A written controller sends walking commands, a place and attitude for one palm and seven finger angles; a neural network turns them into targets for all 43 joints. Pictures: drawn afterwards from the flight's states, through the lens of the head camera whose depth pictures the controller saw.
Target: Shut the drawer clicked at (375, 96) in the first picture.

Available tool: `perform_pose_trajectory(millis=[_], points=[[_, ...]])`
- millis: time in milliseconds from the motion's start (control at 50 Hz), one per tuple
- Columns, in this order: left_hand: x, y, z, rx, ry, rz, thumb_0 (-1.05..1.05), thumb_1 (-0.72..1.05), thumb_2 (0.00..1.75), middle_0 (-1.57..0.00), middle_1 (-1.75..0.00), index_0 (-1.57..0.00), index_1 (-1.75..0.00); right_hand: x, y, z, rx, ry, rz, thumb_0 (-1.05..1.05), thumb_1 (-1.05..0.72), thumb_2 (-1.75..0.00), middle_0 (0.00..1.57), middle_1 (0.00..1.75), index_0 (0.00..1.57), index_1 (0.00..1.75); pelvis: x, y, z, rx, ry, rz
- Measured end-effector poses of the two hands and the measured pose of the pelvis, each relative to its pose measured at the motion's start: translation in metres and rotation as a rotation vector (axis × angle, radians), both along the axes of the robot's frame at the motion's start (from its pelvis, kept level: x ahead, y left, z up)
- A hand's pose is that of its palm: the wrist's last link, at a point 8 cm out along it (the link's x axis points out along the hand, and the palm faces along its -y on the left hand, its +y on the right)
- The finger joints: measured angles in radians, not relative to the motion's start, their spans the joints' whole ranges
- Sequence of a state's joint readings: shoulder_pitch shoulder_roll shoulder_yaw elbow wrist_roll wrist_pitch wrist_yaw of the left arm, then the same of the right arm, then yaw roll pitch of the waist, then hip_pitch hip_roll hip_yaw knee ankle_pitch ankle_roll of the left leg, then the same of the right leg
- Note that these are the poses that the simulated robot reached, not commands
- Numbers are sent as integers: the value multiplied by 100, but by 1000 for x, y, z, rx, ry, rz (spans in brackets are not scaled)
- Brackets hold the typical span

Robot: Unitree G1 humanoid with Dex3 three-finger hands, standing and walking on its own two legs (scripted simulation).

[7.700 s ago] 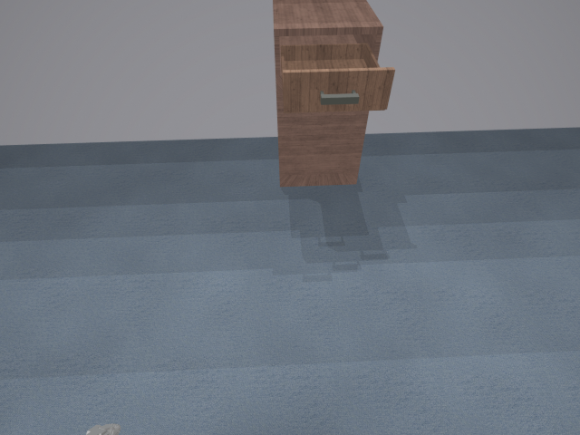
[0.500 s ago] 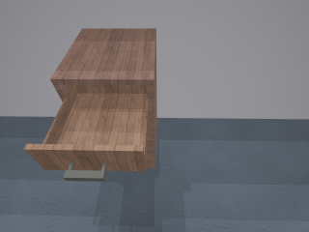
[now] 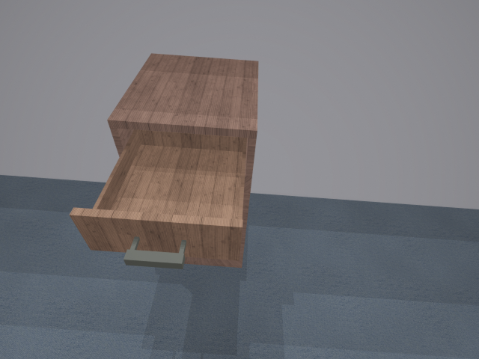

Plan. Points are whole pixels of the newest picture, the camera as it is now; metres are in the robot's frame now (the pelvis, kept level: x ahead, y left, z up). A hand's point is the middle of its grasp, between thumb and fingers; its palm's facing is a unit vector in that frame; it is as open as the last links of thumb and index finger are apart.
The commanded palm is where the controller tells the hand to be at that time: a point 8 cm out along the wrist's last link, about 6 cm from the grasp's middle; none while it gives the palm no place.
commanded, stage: come to a stop and stand still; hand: left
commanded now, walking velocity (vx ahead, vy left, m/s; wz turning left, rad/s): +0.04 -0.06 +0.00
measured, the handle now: (157, 250) +0.35 +0.21 -0.09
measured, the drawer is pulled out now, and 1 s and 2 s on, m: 0.30 0.30 0.30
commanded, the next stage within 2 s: look again from close up in 0.14 s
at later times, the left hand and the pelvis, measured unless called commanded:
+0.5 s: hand out of the picture +0.00 +0.16 -0.18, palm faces +0.02 -0.98 -0.21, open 7.4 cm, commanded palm none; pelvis +0.00 +0.00 -0.01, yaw -1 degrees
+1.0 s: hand out of the picture +0.01 +0.17 -0.18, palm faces +0.01 -0.98 -0.19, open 7.4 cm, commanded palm none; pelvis +0.01 +0.00 -0.01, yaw -1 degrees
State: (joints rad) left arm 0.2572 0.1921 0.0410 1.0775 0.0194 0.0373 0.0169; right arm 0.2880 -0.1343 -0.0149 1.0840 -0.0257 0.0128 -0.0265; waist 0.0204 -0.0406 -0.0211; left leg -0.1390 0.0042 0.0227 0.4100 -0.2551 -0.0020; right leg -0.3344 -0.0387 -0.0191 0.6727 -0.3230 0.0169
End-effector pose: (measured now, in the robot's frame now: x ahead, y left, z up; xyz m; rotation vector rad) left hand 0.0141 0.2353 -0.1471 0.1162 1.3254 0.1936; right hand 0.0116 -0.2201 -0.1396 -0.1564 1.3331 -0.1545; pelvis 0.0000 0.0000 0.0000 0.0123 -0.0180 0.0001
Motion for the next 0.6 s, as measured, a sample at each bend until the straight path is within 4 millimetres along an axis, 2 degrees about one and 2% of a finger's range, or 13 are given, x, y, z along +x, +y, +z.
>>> perform_pose_trajectory(millis=[100,160,260,340,460,600], points=[[-27,-15,-2,-10,82,-7,0,91,90,-20,-30,-19,-30,-16,1,-10,27,47,-28,1,-92,-90,20,30,20,30,1,-5,-3,22,12,-17],[-40,-29,3,-22,127,-12,0,91,90,-20,-30,-19,-30,-25,1,-13,44,69,-44,1,-92,-90,20,30,20,30,0,-7,0,0,5,-15],[-54,-39,3,-19,147,-25,0,90,90,-20,-30,-20,-30,-30,2,-21,68,70,-27,0,-91,-90,20,30,20,30,-4,-5,-5,-19,16,-12],[-49,-38,2,-15,130,-26,0,90,90,-20,-30,-20,-30,-31,8,-24,83,58,-21,0,-91,-90,20,30,20,30,-2,-4,-8,-12,12,-10],[-26,-30,1,1,69,-40,1,91,90,-20,-30,-20,-30,-29,15,-24,94,55,-16,0,-91,-90,20,30,20,30,2,-5,-8,-3,3,-13],[-6,-18,3,20,26,-53,1,92,90,-20,-30,-20,-30,-25,10,-19,74,58,-15,0,-91,-90,20,30,20,30,6,-5,-6,-2,1,-15]])
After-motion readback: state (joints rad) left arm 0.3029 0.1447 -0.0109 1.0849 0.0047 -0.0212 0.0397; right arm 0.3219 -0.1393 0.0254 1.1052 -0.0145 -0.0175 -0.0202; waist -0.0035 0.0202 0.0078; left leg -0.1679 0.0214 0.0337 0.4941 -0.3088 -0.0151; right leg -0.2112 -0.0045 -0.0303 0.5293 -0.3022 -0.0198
